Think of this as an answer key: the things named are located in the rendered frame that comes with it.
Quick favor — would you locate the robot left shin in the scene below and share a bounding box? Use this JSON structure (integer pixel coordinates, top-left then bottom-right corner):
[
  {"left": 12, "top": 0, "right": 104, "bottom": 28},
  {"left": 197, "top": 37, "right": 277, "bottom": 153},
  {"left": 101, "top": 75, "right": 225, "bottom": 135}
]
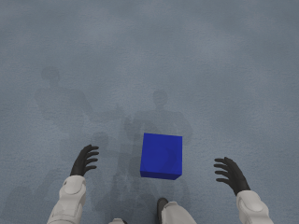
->
[{"left": 113, "top": 218, "right": 124, "bottom": 223}]

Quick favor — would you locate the robot left hand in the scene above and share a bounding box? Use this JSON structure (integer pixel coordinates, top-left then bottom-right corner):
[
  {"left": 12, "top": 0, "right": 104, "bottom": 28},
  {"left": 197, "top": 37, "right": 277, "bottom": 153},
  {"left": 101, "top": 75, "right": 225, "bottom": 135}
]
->
[{"left": 70, "top": 145, "right": 99, "bottom": 176}]

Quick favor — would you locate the robot shin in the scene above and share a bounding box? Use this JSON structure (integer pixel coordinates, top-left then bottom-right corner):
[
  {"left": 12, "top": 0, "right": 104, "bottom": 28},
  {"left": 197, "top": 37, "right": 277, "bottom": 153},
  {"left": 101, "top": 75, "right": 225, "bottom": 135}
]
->
[
  {"left": 162, "top": 202, "right": 178, "bottom": 224},
  {"left": 113, "top": 218, "right": 124, "bottom": 223}
]

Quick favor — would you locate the robot right hand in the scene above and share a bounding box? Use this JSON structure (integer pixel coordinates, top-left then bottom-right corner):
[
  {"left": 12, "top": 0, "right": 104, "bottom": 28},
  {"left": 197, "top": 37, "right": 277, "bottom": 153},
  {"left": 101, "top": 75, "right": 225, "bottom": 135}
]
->
[{"left": 213, "top": 157, "right": 251, "bottom": 196}]

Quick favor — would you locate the left robot forearm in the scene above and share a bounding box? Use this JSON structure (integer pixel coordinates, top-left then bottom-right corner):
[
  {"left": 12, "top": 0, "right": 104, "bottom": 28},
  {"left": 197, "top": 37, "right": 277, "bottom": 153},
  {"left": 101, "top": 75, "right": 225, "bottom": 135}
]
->
[{"left": 47, "top": 175, "right": 86, "bottom": 224}]

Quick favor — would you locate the carton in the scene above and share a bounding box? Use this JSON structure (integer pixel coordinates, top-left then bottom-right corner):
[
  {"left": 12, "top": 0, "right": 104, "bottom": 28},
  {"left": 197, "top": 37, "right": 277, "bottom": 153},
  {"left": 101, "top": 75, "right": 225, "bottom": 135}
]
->
[{"left": 139, "top": 133, "right": 182, "bottom": 180}]

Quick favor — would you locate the robot right shin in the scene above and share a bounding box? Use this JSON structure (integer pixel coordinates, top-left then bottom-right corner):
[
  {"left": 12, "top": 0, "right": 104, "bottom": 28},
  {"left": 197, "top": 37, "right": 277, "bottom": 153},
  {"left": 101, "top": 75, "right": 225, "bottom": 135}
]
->
[{"left": 162, "top": 202, "right": 178, "bottom": 224}]

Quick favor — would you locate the right robot forearm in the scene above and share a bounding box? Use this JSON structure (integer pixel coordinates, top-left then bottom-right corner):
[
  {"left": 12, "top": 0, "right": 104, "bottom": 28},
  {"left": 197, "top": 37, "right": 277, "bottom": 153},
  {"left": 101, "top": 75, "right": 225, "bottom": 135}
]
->
[{"left": 236, "top": 189, "right": 274, "bottom": 224}]

